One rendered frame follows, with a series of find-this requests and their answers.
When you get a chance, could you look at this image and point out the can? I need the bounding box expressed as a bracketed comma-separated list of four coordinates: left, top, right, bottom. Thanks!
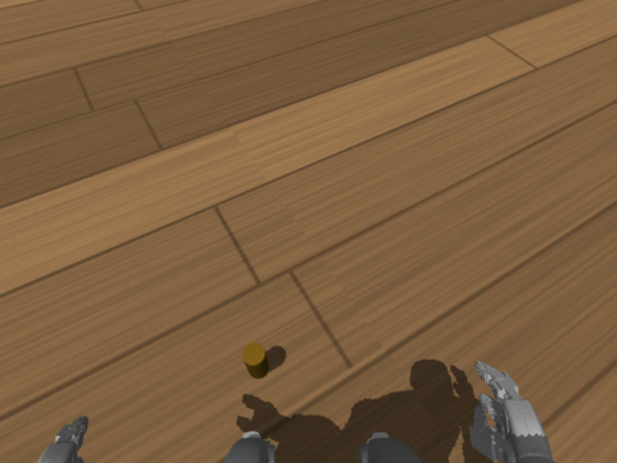
[242, 342, 269, 379]

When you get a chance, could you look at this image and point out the right robot hand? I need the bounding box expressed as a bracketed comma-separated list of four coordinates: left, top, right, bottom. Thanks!
[469, 361, 553, 463]

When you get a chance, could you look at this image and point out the left robot hand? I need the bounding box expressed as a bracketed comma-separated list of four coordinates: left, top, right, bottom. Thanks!
[38, 416, 89, 463]

